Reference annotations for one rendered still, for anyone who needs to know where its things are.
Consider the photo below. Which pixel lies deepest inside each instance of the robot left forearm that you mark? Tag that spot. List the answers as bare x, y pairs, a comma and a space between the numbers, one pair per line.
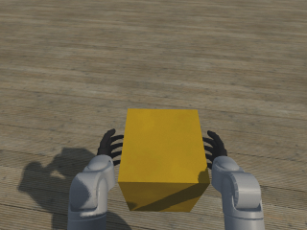
87, 205

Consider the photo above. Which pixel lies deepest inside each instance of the robot right hand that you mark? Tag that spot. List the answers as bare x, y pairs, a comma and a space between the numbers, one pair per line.
217, 148

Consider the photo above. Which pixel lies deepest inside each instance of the robot right forearm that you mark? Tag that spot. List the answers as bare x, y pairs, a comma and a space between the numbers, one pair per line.
241, 195

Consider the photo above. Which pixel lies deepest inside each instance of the robot left hand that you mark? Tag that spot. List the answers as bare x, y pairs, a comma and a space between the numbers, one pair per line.
106, 148

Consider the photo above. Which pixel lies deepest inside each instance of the carton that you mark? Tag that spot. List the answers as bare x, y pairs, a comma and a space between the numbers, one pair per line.
163, 165

